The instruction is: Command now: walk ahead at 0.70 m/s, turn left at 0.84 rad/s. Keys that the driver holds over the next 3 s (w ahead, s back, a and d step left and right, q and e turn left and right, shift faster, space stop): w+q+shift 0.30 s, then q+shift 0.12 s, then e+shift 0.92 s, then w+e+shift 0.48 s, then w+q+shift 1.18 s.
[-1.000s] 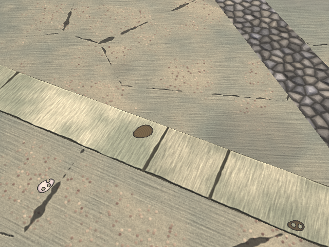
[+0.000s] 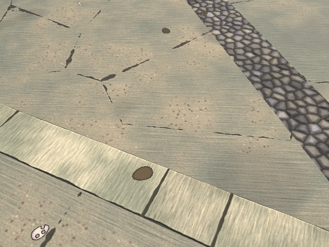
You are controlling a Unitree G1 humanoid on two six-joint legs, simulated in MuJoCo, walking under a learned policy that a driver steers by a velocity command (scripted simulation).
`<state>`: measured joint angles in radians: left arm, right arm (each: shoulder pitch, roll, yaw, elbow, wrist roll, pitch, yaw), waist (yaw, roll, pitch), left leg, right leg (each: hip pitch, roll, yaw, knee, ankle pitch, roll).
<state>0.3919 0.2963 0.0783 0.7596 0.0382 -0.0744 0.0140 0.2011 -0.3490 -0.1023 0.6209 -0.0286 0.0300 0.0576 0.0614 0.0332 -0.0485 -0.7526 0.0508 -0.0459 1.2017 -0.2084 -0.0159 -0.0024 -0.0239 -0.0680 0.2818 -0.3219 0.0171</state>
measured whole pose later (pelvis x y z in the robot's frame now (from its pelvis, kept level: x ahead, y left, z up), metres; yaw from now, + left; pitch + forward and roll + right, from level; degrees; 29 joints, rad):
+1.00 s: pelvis +0.51 +0.29 -0.01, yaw +12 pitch +1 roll +0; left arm 0.31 0.29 0.08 0.76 0.02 0.05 -0.02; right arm 0.12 -0.25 0.01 0.65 -0.03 0.05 -0.03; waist 0.07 0.00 0.07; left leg -0.50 -0.04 -0.17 0.82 -0.37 -0.02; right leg -0.40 0.21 0.24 0.43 -0.02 -0.06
